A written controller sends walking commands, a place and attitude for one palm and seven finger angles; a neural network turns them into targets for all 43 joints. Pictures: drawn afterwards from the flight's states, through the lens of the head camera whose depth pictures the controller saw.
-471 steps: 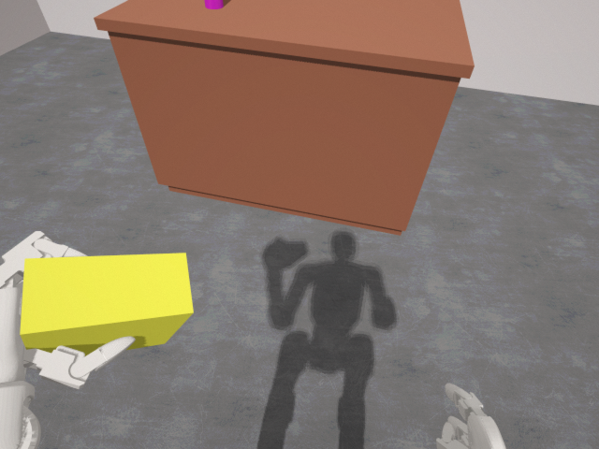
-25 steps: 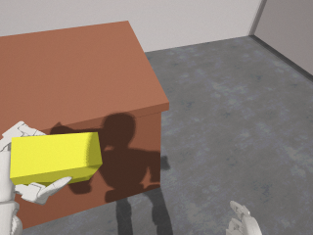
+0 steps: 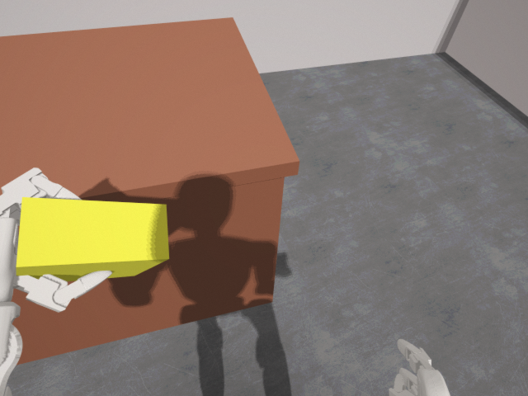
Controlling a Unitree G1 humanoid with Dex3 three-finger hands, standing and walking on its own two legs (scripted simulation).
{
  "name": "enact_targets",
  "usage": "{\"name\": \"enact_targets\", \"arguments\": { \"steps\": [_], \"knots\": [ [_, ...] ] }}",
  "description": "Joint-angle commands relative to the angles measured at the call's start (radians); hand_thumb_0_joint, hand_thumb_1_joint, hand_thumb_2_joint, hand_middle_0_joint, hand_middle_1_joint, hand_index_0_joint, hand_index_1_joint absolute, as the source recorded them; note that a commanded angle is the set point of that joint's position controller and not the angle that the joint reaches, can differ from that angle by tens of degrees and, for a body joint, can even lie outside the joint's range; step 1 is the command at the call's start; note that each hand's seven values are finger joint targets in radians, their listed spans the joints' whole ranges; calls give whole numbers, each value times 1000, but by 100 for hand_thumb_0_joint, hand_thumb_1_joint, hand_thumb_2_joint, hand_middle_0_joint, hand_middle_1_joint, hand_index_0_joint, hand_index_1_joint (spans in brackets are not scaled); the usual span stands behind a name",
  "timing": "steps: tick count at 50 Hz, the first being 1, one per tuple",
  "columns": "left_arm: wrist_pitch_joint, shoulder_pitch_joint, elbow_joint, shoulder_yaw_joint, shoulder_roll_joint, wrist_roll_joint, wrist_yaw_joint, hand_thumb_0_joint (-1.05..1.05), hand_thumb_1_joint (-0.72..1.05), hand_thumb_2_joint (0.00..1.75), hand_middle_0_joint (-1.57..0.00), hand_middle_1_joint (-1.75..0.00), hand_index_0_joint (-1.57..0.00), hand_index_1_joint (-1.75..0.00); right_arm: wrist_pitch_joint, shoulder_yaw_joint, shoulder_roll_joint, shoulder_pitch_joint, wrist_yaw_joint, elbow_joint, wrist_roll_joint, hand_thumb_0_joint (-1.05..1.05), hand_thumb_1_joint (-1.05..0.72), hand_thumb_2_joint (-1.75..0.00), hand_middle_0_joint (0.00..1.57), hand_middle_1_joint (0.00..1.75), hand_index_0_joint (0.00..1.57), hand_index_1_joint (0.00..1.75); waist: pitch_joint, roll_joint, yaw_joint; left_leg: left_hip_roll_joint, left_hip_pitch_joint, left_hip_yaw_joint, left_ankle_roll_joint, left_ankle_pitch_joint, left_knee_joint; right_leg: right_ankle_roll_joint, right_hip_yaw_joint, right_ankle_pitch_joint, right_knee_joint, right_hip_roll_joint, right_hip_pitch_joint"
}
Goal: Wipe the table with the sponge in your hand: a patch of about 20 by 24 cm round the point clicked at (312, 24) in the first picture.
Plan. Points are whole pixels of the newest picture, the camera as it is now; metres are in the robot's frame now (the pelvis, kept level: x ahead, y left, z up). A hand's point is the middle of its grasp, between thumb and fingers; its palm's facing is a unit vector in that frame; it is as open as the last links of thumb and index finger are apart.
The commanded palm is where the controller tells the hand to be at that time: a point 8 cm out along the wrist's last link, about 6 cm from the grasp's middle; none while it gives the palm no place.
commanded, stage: look again from close up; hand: left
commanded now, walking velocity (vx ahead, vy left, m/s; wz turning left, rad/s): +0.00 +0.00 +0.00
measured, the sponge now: (112, 244) +0.25 +0.21 +0.15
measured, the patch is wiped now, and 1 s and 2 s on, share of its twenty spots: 0.00 0.00 0.00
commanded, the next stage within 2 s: shuffle to correct the standing spot in 0.28 s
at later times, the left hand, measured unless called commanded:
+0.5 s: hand (59, 203) +0.28 +0.28 +0.17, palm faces +0.38 -0.85 -0.38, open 10.1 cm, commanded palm +0.21 +0.31 +0.18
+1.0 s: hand (22, 221) +0.26 +0.32 +0.16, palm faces +0.38 -0.84 -0.38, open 10.1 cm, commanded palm +0.20 +0.35 +0.18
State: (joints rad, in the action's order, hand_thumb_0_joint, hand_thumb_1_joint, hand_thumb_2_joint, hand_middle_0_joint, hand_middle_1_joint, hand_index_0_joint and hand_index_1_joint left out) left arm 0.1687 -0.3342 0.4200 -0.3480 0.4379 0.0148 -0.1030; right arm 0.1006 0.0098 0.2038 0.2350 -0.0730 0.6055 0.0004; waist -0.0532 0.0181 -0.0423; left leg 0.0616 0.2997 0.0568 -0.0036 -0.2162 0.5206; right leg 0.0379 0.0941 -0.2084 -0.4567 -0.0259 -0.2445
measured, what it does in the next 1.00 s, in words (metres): shifts its weight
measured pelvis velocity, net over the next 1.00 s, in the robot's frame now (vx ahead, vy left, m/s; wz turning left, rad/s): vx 0.03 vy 0.08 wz -0.05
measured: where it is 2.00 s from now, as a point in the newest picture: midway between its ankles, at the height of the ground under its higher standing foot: outside the picture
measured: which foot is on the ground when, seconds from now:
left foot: down 0.00-1.00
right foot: down 0.00-1.00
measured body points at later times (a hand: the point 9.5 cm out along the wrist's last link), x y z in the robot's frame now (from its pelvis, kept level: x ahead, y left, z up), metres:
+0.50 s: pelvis +0.04 +0.04 +0.00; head +0.08 +0.06 +0.45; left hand +0.25 +0.32 +0.19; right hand +0.22 -0.18 -0.07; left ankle +0.04 +0.12 -0.74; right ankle +0.02 -0.09 -0.74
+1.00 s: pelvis +0.03 +0.08 -0.01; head +0.04 +0.09 +0.44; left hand +0.23 +0.36 +0.18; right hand +0.19 -0.16 -0.09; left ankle +0.04 +0.12 -0.74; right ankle +0.02 -0.09 -0.74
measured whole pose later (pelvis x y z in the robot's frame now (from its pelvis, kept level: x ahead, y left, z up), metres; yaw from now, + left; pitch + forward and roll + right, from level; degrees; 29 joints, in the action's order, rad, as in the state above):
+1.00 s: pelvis +0.03 +0.08 -0.01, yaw -3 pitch -1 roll -1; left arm 0.20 -0.41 0.45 -0.38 0.36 -0.04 -0.12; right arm 0.05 -0.01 0.22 0.21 -0.02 0.57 -0.01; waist -0.05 0.01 -0.02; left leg -0.04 0.27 0.15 0.10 -0.33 0.60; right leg -0.02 -0.01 -0.32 -0.60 0.07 -0.26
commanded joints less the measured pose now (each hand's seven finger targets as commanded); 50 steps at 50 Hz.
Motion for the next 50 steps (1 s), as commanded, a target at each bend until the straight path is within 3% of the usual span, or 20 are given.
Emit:
{"name": "enact_targets", "arguments": {
  "steps": [1,3,4,6,8,9,10,14,15,19,21,25,28,29,33,34,40,44,46,50],
  "knots": [
    [85,223,-157,-87,93,-62,28,0,10,130,-120,-160,-120,-160,98,39,101,-75,25,-138,-30,0,-90,-90,20,30,20,30,129,52,1,-31,-155,-7,8,-25,-50,20,-256,30,124,180,-48],
    [82,24,61,-11,32,-70,37,0,10,130,-120,-160,-120,-160,88,32,119,-88,59,-173,-36,0,-90,-90,20,30,20,30,136,94,2,-3,-118,-31,31,-72,-115,-40,-203,-129,132,131,7],
    [74,-55,102,12,-6,-73,36,0,10,130,-120,-160,-120,-160,89,33,117,-99,68,-185,-38,0,-90,-90,20,30,20,30,152,72,-2,20,-116,-61,41,-87,-154,-34,-162,-133,106,107,32],
    [65,-101,196,-42,61,-55,18,0,10,130,-120,-160,-120,-160,86,24,123,-105,70,-206,-35,0,-90,-90,20,30,20,30,125,-19,-3,40,-26,-82,45,-172,-197,-36,-121,-148,87,72,66],
    [67,-89,213,-127,133,-46,0,0,10,130,-120,-160,-120,-160,90,21,127,-103,57,-213,-26,0,-90,-90,20,30,20,30,110,-111,3,25,-8,-72,37,-183,-184,-28,-124,-165,117,68,44],
    [71,-54,240,-192,200,-45,-13,0,10,130,-120,-160,-120,-160,88,20,133,-112,46,-213,-22,0,-90,-90,20,30,20,30,101,-67,6,22,-39,-62,32,-156,-187,-23,-123,-164,115,64,12],
    [80,-34,240,-187,169,-46,-14,0,10,130,-120,-160,-120,-160,91,19,123,-112,39,-213,-15,0,-90,-90,20,30,20,30,118,-42,12,30,-41,-75,39,-131,-195,-20,-111,-120,91,62,29],
    [106,111,335,-210,198,-47,-26,0,10,130,-120,-160,-120,-160,109,19,119,-115,28,-204,-6,0,-90,-90,20,30,20,30,175,96,17,34,-90,-77,38,21,-175,-13,-109,83,21,57,94],
    [107,103,318,-190,174,-48,-26,0,10,130,-120,-160,-120,-160,116,20,116,-110,29,-197,-4,0,-90,-90,20,30,20,30,191,115,16,34,-115,-68,38,98,-156,-13,-104,136,13,57,102],
    [104,54,306,-121,102,-47,-20,0,10,130,-120,-160,-120,-160,131,22,114,-106,46,-182,-3,0,-90,-90,20,30,20,30,245,93,21,21,-218,-48,19,368,-87,-12,-95,276,10,58,95],
    [99,-12,289,-107,85,-41,-20,0,10,130,-120,-160,-120,-160,117,24,119,-107,56,-178,-1,0,-90,-90,20,30,20,30,265,68,18,18,-224,-31,19,421,-55,-13,-95,320,14,61,102],
    [83,-73,232,-106,76,-45,-22,0,10,130,-120,-160,-120,-160,76,27,123,-106,60,-180,0,0,-90,-90,20,30,20,30,243,16,28,-2,-175,1,10,363,-33,3,-123,413,10,81,102],
    [80,-44,230,-124,99,-54,-22,0,10,130,-120,-160,-120,-160,45,26,127,-123,53,-200,0,0,-90,-90,20,30,20,30,210,6,32,-10,-125,2,12,279,-49,7,-122,366,3,85,104],
    [81,-26,247,-156,134,-56,-24,0,10,130,-120,-160,-120,-160,37,27,128,-133,49,-206,0,0,-90,-90,20,30,20,30,215,11,32,-10,-137,4,13,293,-48,7,-123,385,-9,89,97],
    [86,-19,286,-145,129,-65,-23,0,10,130,-120,-160,-120,-160,20,31,131,-132,48,-229,-3,0,-90,-90,20,30,20,30,213,35,36,-12,-114,-7,21,290,-46,3,-102,346,-49,94,111],
    [87,-17,302,-157,145,-67,-25,0,10,130,-120,-160,-120,-160,18,29,134,-143,46,-234,-2,0,-90,-90,20,30,20,30,204,71,35,-5,-119,-14,21,306,-50,1,-97,332,-69,95,94],
    [86,-42,305,-141,118,-68,-28,0,10,130,-120,-160,-120,-160,17,37,143,-122,55,-234,-7,0,-90,-90,20,30,20,30,192,93,37,27,-89,-46,23,276,-62,-6,-56,141,-138,72,70],
    [88,2,268,-134,107,-67,-30,0,10,130,-120,-160,-120,-160,9,38,147,-129,52,-223,-8,0,-90,-90,20,30,20,30,148,48,38,6,-25,-33,8,66,-63,12,-99,120,-99,86,72],
    [87,10,228,-119,89,-66,-30,0,10,130,-120,-160,-120,-160,5,37,146,-130,49,-215,-7,0,-90,-90,20,30,20,30,118,28,37,3,-7,-43,6,-64,-91,15,-114,38,-91,85,43],
    [92,65,236,-119,92,-56,-31,0,10,130,-120,-160,-120,-160,8,32,144,-138,43,-208,-5,0,-90,-90,20,30,20,30,86,126,34,75,-14,-131,14,-240,-236,-9,-25,-77,-191,34,3]
  ]
}}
